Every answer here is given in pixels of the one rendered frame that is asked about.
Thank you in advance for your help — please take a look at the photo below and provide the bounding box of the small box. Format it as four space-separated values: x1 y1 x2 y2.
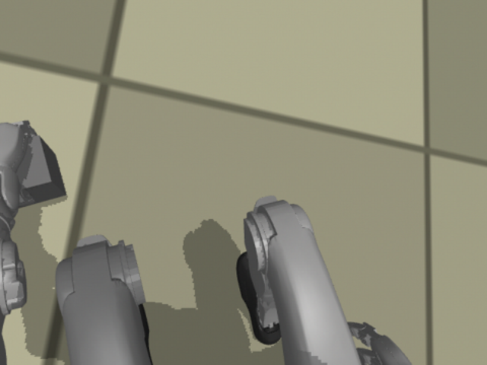
16 135 66 208

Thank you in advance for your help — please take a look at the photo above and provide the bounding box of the right robot hand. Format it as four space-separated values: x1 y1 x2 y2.
347 322 412 365

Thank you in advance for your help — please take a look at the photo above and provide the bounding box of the left robot arm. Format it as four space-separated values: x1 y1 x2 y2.
0 166 27 365

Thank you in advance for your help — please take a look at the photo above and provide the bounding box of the left robot hand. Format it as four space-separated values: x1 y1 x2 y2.
0 120 37 206

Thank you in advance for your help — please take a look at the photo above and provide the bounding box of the right robot foot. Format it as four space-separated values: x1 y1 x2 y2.
237 252 281 345

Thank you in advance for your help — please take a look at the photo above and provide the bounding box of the left robot foot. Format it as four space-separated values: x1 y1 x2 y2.
138 304 153 365

